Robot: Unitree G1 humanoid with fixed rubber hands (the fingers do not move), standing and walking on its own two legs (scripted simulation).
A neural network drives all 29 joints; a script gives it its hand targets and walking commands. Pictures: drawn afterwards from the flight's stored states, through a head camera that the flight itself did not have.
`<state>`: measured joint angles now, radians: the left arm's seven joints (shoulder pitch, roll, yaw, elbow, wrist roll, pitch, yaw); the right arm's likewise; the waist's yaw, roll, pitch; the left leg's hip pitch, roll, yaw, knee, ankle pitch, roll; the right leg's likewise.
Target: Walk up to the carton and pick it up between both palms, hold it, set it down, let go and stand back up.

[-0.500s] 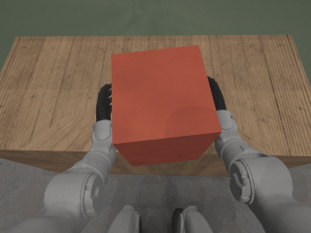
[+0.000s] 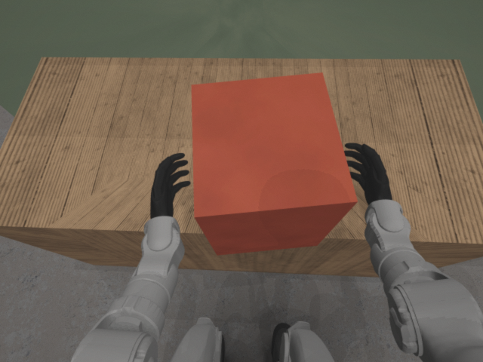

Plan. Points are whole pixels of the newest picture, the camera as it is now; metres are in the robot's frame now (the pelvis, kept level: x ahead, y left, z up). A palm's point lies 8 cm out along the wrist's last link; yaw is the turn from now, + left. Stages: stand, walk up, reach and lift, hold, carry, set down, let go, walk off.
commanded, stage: set down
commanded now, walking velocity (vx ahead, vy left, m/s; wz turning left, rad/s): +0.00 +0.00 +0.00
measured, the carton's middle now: (262, 176) +0.42 +0.01 -0.03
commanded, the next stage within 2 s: none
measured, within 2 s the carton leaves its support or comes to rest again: neither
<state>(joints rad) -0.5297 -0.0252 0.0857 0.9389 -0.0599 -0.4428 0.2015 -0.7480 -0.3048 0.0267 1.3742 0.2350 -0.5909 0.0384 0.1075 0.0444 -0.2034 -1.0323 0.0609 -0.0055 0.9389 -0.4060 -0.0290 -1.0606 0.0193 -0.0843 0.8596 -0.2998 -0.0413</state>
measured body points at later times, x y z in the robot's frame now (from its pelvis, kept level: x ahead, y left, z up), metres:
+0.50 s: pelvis -0.01 -0.02 +0.01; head +0.09 -0.02 +0.45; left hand +0.32 +0.17 -0.02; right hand +0.36 -0.20 -0.03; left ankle +0.00 +0.13 -0.68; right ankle +0.04 -0.10 -0.68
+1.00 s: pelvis +0.01 -0.03 +0.05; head +0.07 -0.02 +0.49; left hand +0.24 +0.17 +0.00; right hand +0.26 -0.22 -0.01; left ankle +0.00 +0.13 -0.68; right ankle +0.04 -0.10 -0.68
